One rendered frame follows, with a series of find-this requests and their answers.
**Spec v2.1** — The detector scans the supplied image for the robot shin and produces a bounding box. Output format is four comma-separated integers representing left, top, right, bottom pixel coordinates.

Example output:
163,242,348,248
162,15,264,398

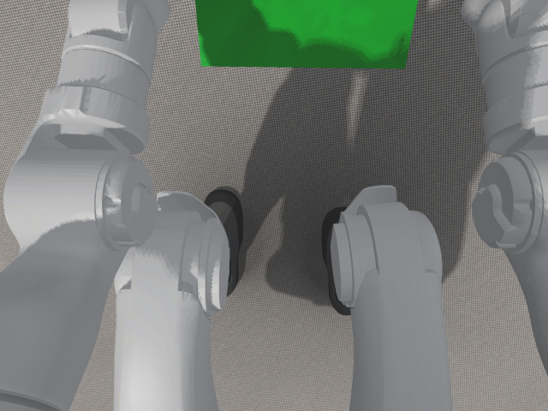
341,185,443,307
114,191,229,295

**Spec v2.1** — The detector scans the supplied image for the robot left upper arm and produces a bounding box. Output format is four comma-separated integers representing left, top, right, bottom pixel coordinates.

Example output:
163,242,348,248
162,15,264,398
0,148,158,411

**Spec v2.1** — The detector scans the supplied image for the robot left shin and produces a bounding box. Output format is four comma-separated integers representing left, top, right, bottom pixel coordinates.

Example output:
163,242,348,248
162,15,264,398
114,191,229,295

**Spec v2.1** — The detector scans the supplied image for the carton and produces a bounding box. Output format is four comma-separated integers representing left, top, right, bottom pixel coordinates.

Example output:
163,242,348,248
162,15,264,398
195,0,418,69

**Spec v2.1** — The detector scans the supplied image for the robot right shin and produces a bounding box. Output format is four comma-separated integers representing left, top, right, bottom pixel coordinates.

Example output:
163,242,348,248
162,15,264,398
341,185,443,307

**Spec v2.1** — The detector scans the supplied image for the robot right forearm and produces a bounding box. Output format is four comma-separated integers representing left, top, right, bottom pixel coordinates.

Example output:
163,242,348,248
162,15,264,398
461,0,548,155

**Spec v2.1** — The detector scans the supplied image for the robot right upper arm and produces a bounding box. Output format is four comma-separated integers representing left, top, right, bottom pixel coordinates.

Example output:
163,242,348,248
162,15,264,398
472,149,548,376

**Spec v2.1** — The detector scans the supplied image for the robot left forearm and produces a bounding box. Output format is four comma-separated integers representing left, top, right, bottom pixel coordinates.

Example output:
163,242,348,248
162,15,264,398
3,0,170,224

